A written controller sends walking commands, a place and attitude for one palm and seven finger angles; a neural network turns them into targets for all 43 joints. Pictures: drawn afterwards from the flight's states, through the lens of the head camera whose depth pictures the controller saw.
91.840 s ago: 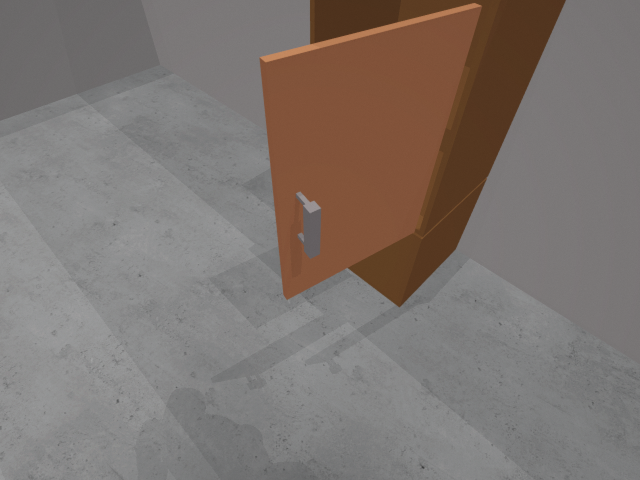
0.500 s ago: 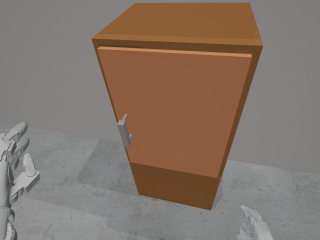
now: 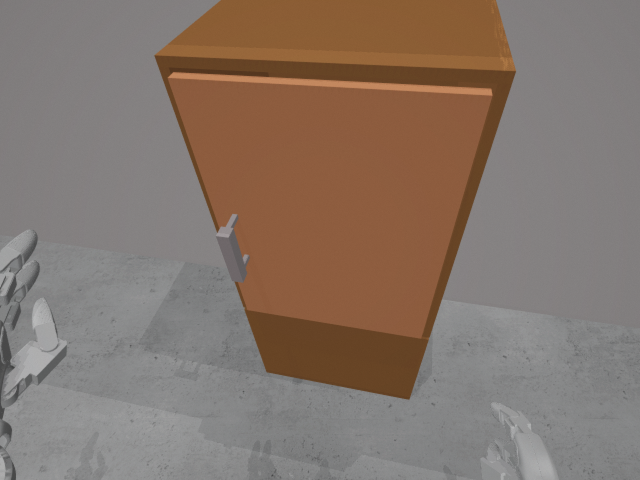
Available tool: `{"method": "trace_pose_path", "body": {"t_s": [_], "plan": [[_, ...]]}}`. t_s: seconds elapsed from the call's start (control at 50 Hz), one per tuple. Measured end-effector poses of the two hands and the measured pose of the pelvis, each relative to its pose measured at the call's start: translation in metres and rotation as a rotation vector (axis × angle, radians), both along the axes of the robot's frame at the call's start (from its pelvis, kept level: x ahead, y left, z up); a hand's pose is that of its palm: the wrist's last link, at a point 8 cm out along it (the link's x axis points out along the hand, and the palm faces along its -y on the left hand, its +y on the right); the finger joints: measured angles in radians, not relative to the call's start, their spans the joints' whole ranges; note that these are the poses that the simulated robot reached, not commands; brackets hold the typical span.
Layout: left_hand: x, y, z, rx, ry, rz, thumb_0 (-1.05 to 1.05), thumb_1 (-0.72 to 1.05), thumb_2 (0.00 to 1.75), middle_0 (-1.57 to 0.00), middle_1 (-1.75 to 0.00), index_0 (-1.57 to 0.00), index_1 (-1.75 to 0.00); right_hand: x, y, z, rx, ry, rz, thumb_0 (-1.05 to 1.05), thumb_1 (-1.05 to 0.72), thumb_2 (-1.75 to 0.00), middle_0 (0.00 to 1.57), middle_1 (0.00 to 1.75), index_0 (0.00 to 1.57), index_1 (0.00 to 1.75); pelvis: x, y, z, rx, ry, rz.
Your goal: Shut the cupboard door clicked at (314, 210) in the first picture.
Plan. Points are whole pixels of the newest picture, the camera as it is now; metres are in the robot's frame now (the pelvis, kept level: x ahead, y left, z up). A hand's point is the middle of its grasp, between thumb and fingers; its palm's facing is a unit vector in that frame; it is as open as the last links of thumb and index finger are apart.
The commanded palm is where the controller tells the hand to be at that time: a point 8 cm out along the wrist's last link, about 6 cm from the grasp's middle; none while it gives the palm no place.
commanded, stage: step back with the hand held close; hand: left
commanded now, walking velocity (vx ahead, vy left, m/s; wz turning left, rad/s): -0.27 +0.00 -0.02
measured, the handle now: (236, 248) +0.52 +0.22 -0.07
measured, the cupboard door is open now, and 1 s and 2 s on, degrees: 0 0 0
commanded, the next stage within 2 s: stop stepping back and stand still in 1.02 s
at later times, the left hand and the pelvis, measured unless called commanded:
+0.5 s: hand out of the picture +0.13 +0.31 +0.15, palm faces +0.42 -0.77 -0.47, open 7.4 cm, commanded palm +0.06 +0.34 +0.18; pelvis -0.07 +0.04 -0.01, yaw +2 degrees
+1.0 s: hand out of the picture -0.01 +0.36 +0.19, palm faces +0.55 -0.74 -0.39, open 7.4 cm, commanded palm -0.09 +0.38 +0.18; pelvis -0.19 +0.06 -0.02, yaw +8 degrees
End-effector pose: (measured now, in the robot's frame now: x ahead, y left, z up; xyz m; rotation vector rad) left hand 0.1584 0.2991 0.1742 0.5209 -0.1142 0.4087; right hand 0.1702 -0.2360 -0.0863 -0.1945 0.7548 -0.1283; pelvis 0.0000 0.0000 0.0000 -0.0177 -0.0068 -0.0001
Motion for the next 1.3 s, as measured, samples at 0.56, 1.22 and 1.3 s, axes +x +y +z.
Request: {"method": "trace_pose_path", "body": {"t_s": [0.56,1.22,1.3], "plan": [[-0.092,0.051,0.003,0.070,-0.104,-0.002,0.02,0.89,0.89,-0.21,-0.30,-0.21,-0.30,-0.090,0.044,0.006,-0.067,0.018,0.028,0.01,-0.90,-0.90,0.20,0.30,0.20,0.30,-0.083,0.039,-0.010,-0.033,0.003,0.070],[-0.283,0.116,0.013,0.017,-0.398,0.002,0.01,0.89,0.89,-0.21,-0.30,-0.21,-0.30,-0.236,0.129,0.010,-0.062,-0.071,0.121,0.01,-0.90,-0.90,0.20,0.30,0.20,0.30,-0.252,0.098,-0.025,-0.035,-0.017,0.015],[-0.266,0.133,0.003,-0.082,-0.338,-0.016,0.01,0.89,0.90,-0.20,-0.30,-0.20,-0.30,-0.289,0.133,0.019,-0.054,-0.100,0.047,0.01,-0.90,-0.90,0.20,0.30,0.20,0.30,-0.295,0.113,-0.018,-0.052,-0.067,-0.003]]}}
